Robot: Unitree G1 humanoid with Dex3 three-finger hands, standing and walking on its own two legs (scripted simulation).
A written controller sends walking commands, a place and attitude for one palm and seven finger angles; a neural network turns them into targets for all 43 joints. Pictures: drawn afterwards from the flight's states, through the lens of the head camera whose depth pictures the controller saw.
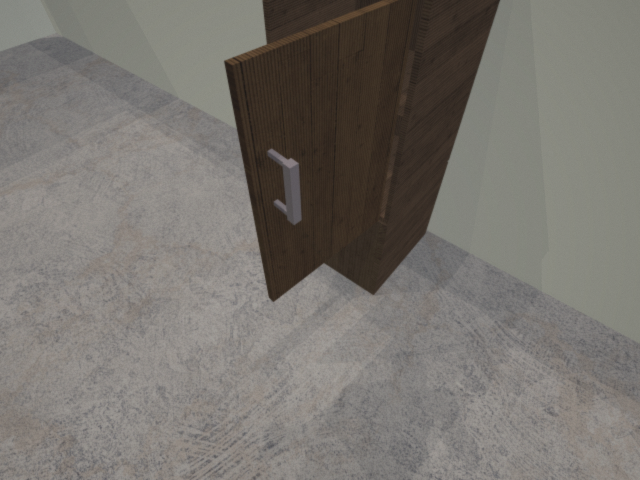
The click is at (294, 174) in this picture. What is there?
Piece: cupboard door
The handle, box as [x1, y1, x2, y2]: [267, 149, 301, 224]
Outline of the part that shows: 270,149 267,151 268,155 283,167 286,204 284,205 277,199 274,201 274,205 286,214 287,219 294,224 301,219 298,163 291,158 286,159 274,150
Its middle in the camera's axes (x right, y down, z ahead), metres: -0.06 -0.09 +0.68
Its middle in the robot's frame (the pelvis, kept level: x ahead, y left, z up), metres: +0.57 +0.10 +0.02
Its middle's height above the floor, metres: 0.80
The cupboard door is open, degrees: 83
